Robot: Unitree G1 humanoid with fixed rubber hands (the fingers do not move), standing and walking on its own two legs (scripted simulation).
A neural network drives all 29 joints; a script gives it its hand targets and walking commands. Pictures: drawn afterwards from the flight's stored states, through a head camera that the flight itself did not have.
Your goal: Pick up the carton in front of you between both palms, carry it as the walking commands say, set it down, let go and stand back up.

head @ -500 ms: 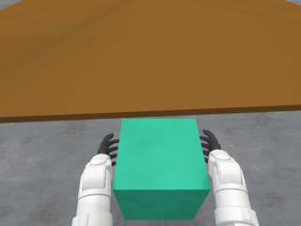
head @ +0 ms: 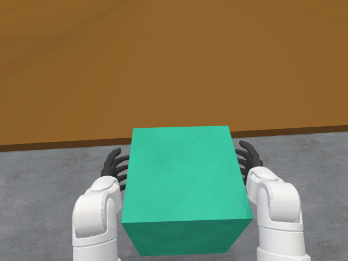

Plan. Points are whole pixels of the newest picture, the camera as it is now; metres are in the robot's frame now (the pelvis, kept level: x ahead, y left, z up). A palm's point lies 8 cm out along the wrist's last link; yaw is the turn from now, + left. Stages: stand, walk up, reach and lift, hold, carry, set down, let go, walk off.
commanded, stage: carry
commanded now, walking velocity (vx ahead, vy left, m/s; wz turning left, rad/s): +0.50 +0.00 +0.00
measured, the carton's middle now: (182, 194) +0.28 +0.01 +0.03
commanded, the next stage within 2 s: none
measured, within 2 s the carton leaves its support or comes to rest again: neither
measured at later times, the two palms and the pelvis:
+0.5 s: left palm (147, 106) +0.56 +0.10 +0.08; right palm (241, 103) +0.57 -0.20 +0.07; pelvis +0.29 -0.05 +0.00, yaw +2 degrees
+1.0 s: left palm (147, 42) +0.94 +0.13 +0.12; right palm (217, 42) +0.92 -0.17 +0.13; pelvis +0.63 +0.00 +0.00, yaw -3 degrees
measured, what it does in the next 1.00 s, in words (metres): walks ahead: right foot, then left foot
